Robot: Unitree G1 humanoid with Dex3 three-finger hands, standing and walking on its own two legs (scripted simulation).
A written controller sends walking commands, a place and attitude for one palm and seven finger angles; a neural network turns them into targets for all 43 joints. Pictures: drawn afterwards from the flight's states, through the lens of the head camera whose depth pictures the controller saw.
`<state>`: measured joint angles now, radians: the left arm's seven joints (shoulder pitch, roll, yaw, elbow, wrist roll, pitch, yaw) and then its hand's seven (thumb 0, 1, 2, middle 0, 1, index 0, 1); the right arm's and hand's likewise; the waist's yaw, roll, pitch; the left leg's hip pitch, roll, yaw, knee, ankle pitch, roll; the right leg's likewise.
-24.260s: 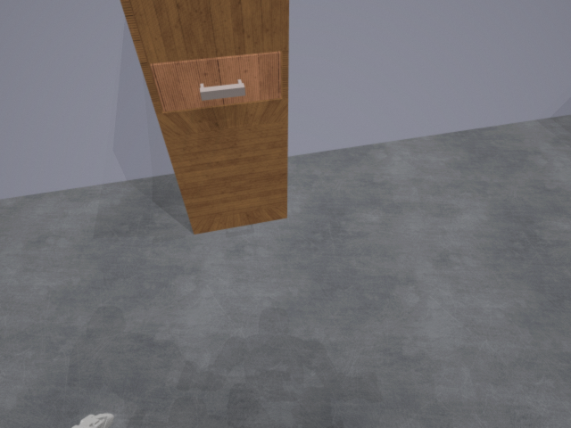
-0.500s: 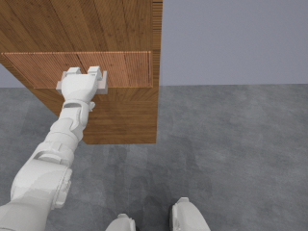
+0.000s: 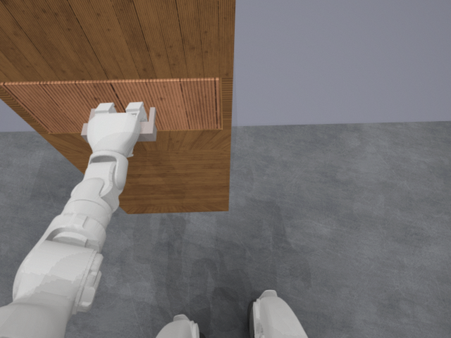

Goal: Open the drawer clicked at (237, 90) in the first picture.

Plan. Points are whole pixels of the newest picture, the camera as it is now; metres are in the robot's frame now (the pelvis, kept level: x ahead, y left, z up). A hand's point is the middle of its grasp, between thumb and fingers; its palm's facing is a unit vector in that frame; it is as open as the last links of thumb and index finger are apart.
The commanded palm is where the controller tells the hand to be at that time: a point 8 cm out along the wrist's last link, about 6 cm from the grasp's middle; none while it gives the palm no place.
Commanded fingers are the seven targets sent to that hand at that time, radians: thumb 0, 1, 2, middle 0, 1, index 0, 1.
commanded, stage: pull the drawer open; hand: left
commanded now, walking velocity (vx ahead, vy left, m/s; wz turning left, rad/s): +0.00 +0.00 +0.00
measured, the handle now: (121, 122) +0.52 +0.17 +0.00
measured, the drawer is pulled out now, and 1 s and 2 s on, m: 0.00 0.13 0.25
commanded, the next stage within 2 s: none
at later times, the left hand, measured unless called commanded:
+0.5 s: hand (121, 177) +0.41 +0.17 -0.02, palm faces -0.04 -0.05 -1.00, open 5.9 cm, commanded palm +0.38 +0.18 +0.03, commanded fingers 0.00 0.90 0.90 -0.40 -1.35 -0.40 -1.35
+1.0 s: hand (116, 212) +0.35 +0.18 -0.02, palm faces -0.05 -0.05 -1.00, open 6.0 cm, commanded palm +0.31 +0.18 +0.03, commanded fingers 0.00 0.90 0.90 -0.40 -1.35 -0.40 -1.35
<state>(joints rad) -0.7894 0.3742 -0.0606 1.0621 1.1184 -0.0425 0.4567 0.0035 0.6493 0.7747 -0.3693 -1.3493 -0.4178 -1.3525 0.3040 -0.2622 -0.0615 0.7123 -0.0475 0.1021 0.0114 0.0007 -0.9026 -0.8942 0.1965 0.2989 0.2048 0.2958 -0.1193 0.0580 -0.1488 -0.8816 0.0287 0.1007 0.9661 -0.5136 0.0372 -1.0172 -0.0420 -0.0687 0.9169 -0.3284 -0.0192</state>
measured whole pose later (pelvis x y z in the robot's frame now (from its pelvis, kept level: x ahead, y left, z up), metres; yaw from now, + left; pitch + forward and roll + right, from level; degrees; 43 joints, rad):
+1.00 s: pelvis +0.01 -0.01 +0.02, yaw +0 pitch +17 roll +1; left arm -0.19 0.26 -0.14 0.55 1.13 0.00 0.50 0.01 0.63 0.79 -0.36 -1.35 -0.42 -1.35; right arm 0.21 -0.23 -0.07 0.63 -0.03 0.13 0.01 0.00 -0.90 -0.89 0.20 0.30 0.20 0.30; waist -0.01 0.06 -0.14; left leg -0.65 0.02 0.10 0.85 -0.49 0.02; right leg -0.80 -0.03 -0.06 0.84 -0.33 -0.02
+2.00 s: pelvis +0.01 -0.02 +0.01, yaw +0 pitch +14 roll +1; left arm 0.29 0.28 -0.15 0.14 1.15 -0.01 0.54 0.02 0.61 0.79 -0.33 -1.35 -0.42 -1.35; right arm 0.12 -0.22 -0.03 0.56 -0.05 0.09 0.01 0.01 -0.90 -0.89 0.20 0.30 0.20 0.30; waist 0.04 0.04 -0.13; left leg -0.63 0.03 0.10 0.92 -0.53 0.01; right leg -0.80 -0.03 -0.06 0.93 -0.38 -0.04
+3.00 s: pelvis +0.01 -0.02 -0.02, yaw -2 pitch +18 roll +2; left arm 0.60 0.32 -0.04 -0.11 1.10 -0.10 0.58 0.00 0.54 0.73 -0.35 -1.32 -0.42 -1.33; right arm 0.13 -0.25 -0.04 0.51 -0.08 0.08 0.02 0.01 -0.90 -0.89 0.19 0.30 0.20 0.30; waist 0.07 0.04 -0.16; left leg -0.77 0.00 0.06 1.09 -0.63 0.00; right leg -0.97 -0.01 -0.02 1.11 -0.45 -0.05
